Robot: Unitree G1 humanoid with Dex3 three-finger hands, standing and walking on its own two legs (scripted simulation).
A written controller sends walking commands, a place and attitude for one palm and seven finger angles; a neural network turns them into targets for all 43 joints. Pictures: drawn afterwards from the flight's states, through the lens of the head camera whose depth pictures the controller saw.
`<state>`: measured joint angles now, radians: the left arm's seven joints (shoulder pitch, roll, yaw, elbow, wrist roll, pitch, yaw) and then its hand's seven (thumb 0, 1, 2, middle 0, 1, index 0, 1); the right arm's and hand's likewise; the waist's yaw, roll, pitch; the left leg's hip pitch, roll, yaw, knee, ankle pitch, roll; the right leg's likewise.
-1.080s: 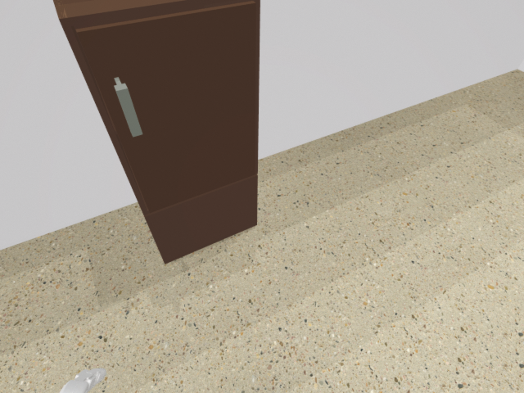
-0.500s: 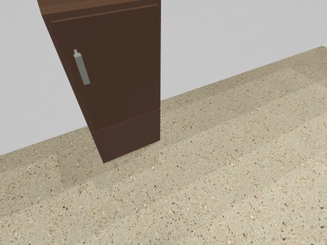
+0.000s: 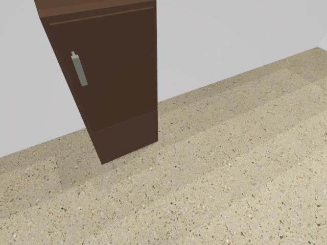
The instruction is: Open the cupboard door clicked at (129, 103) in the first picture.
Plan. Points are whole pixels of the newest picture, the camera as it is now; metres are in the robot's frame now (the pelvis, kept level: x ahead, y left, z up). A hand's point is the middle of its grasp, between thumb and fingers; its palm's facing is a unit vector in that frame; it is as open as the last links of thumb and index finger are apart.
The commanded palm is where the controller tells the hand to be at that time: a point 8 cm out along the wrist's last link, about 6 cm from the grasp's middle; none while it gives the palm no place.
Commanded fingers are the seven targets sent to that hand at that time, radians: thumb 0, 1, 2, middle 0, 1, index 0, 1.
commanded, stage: look at it before walking up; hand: left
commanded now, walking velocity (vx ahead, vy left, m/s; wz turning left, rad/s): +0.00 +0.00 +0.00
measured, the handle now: (78, 68) +0.74 +0.39 +0.02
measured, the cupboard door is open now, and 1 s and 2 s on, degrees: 0 0 0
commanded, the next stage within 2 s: turn to face it in 0.46 s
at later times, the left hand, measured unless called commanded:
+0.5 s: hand out of the picture +0.08 +0.25 -0.16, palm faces -0.03 -0.94 -0.33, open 7.4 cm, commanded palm none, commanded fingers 0.00 0.90 0.90 -0.20 -0.30 -0.20 -0.30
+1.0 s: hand out of the picture +0.02 +0.26 -0.21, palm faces +0.19 -0.96 -0.22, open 7.4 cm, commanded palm none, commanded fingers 0.00 0.90 0.90 -0.20 -0.30 -0.20 -0.30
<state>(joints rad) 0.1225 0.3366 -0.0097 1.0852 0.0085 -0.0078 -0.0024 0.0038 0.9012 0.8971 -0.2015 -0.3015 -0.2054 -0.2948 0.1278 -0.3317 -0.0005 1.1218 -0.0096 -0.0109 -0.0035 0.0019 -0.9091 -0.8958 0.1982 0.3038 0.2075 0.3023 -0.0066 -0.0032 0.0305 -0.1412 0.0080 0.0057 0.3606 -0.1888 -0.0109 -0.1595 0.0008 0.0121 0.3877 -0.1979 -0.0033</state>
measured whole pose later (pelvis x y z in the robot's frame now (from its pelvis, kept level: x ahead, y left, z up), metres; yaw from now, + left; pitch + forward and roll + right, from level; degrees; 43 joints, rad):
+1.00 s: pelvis -0.02 +0.04 -0.03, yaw +13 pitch -1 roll -1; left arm 0.17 0.26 0.03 0.95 0.02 0.04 0.02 0.00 0.90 0.90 -0.20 -0.30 -0.21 -0.30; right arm 0.21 -0.22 -0.04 0.99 -0.01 0.04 0.02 0.00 -0.91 -0.90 0.20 0.30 0.21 0.30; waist -0.03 -0.05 0.10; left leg -0.33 -0.01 0.06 0.69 -0.30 0.02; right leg -0.29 -0.14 -0.13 0.73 -0.40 0.07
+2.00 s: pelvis +0.00 +0.00 +0.00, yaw +29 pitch +1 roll +0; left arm 0.46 0.09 0.01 1.09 0.02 -0.04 0.01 0.00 0.90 0.90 -0.20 -0.30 -0.20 -0.29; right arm 0.26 -0.19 -0.07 1.08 -0.04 0.04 0.00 0.00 -0.91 -0.90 0.19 0.30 0.20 0.30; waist 0.03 0.03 -0.02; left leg -0.41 0.10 0.02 0.93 -0.31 -0.04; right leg -0.09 0.04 -0.09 0.34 -0.27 -0.07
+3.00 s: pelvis +0.31 +0.02 -0.01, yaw +24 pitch -1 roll -3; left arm 0.22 0.15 0.03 1.08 0.02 -0.04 0.03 -0.01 0.94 0.90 -0.20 -0.30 -0.20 -0.29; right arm 0.18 -0.16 -0.05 1.04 -0.02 0.00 -0.03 0.00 -0.92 -0.90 0.19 0.30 0.20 0.30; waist -0.01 0.04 0.02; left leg -0.44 0.10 0.09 0.84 -0.34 -0.03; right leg -0.21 0.06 -0.21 0.43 -0.22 -0.10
